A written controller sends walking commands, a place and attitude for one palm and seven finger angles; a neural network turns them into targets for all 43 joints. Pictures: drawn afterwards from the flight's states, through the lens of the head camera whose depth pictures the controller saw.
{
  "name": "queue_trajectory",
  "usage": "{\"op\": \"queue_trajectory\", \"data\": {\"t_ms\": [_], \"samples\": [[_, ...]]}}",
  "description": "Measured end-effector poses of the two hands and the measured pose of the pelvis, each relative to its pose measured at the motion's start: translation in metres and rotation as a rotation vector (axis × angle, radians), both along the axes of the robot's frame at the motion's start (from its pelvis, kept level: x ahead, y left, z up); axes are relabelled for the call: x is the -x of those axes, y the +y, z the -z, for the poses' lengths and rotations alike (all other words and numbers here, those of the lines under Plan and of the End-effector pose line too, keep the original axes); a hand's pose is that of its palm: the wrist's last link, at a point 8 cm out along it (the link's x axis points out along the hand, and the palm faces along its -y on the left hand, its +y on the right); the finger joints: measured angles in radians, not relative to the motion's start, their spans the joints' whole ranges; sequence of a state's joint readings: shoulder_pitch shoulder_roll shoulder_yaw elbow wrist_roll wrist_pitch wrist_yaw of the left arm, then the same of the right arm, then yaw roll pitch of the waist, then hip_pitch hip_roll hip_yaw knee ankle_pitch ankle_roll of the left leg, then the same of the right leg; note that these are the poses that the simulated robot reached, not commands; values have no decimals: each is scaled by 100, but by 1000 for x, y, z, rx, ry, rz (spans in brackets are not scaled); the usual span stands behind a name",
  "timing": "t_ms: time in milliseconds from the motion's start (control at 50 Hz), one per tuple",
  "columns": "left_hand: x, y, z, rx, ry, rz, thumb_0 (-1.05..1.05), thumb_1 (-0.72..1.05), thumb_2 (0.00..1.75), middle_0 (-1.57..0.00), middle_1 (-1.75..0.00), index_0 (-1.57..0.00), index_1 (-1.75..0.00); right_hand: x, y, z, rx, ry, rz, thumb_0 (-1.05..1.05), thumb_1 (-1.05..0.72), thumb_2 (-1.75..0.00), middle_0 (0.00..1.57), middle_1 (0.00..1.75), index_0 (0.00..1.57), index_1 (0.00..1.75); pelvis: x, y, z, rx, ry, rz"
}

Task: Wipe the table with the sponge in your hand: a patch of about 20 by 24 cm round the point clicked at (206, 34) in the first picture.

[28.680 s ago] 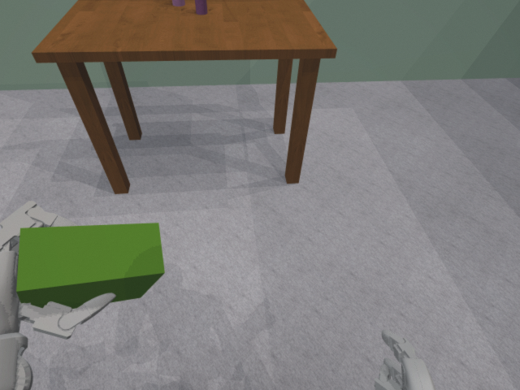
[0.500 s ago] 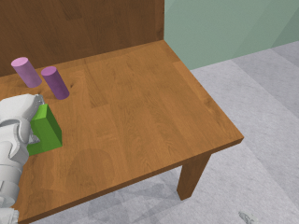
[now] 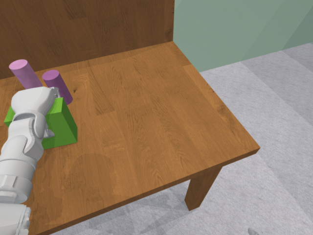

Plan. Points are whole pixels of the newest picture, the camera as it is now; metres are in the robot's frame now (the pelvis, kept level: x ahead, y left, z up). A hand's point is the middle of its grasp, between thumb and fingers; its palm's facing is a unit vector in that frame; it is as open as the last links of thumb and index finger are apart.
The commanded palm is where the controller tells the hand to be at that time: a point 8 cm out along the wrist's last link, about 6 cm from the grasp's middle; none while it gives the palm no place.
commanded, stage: slide across to the middle lane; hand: left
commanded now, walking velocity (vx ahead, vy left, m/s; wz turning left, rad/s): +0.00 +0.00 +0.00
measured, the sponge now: (49, 130) +0.36 +0.35 +0.04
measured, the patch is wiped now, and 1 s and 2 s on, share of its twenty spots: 0.45 0.55 0.65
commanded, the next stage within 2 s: wipe back along the middle lane in 0.34 s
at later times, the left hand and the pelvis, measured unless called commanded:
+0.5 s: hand (62, 113) +0.39 +0.29 +0.09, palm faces -0.06 -0.02 -1.00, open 10.1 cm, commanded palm +0.35 +0.28 +0.14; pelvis +0.02 -0.01 +0.00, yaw +1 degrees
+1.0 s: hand (64, 127) +0.34 +0.27 +0.09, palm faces -0.01 -0.02 -1.00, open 10.1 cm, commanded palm +0.31 +0.25 +0.12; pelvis +0.00 -0.02 +0.00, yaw +0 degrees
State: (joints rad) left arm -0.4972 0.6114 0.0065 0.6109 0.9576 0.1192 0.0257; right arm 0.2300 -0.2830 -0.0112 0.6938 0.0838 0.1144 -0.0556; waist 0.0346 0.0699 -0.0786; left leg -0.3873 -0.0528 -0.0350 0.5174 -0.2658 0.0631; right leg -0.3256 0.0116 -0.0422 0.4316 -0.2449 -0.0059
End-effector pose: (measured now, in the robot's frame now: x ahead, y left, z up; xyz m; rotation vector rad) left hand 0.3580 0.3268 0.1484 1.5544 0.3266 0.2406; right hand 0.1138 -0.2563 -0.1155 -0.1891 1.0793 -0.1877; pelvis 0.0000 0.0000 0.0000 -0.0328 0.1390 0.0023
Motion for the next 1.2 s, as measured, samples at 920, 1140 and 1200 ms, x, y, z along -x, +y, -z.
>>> {"op": "queue_trajectory", "data": {"t_ms": [920,1140,1200], "samples": [[30,-62,4,15,-48,-66,0,-48,105,-69,-138,-70,-139,-60,-1,-17,-60,-161,-72,1,-90,-90,20,30,20,30,-5,-18,-3,-17,-65,6],[47,-70,5,21,-61,-54,0,-48,105,-69,-139,-69,-139,-69,6,-24,-85,-225,-89,1,-90,-90,20,30,20,30,-1,-20,-3,-18,-80,14],[55,-74,4,23,-74,-49,0,-48,105,-69,-139,-69,-139,-73,7,-25,-93,-238,-95,1,-90,-90,20,30,20,30,-1,-20,-3,-19,-85,15]]}}
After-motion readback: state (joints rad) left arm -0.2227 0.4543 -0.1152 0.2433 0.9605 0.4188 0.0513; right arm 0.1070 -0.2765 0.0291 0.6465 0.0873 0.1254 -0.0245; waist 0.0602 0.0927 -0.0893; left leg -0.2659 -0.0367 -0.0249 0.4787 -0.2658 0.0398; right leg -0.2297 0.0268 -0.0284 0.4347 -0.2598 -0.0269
